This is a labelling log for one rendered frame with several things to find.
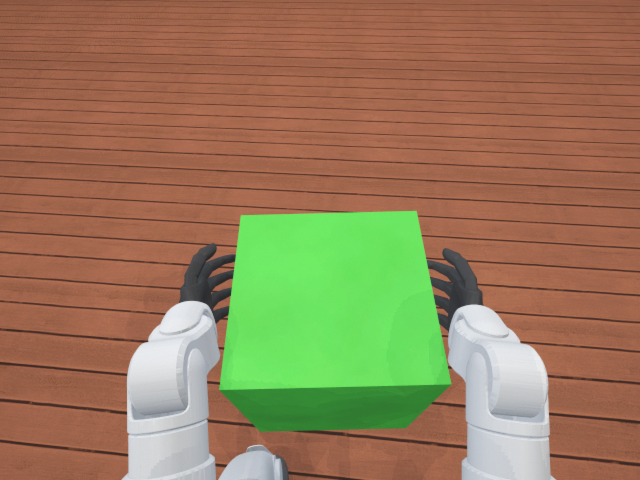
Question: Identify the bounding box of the robot right hand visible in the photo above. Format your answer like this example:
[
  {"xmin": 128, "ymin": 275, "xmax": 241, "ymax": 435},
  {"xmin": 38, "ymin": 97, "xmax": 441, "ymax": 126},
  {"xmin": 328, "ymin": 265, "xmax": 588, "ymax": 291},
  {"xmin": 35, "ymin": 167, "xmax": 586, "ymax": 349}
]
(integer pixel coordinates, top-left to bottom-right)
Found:
[{"xmin": 427, "ymin": 248, "xmax": 484, "ymax": 333}]

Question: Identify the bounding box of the robot right forearm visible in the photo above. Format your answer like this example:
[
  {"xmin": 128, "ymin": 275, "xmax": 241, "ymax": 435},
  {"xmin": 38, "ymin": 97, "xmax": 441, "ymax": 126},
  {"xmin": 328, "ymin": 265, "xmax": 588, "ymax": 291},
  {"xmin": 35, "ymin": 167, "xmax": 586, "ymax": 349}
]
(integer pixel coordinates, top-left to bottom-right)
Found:
[{"xmin": 448, "ymin": 305, "xmax": 556, "ymax": 480}]

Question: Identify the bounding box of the robot left shin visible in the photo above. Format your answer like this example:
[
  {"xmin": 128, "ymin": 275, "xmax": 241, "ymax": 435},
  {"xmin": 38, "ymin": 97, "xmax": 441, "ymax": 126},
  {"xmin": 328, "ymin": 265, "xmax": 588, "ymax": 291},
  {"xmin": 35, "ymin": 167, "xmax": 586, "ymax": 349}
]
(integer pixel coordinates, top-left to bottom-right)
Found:
[{"xmin": 246, "ymin": 445, "xmax": 273, "ymax": 455}]

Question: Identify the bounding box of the robot left hand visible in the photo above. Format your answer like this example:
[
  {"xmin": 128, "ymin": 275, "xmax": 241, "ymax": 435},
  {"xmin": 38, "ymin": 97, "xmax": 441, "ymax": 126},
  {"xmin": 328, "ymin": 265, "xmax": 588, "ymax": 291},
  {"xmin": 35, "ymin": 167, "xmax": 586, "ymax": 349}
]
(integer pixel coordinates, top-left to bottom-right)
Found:
[{"xmin": 179, "ymin": 243, "xmax": 236, "ymax": 323}]

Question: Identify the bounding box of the carton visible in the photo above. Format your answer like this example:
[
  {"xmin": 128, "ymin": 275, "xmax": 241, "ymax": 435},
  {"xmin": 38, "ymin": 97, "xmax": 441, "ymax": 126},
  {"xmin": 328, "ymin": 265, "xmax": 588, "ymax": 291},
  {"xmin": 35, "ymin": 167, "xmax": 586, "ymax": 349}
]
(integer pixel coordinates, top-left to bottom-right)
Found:
[{"xmin": 219, "ymin": 211, "xmax": 451, "ymax": 432}]

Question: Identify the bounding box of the robot left forearm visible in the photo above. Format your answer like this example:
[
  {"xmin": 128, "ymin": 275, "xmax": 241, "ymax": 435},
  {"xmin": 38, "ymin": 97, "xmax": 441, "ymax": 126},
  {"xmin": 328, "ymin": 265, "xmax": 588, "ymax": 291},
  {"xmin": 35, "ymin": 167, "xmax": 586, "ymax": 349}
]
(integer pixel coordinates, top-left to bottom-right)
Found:
[{"xmin": 122, "ymin": 301, "xmax": 220, "ymax": 480}]

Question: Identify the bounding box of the robot left thigh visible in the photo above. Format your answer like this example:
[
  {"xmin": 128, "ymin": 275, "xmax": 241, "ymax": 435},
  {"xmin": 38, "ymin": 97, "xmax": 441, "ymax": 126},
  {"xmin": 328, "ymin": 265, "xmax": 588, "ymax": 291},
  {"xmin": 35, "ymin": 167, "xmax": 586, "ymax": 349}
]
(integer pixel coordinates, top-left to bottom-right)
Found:
[{"xmin": 218, "ymin": 451, "xmax": 283, "ymax": 480}]

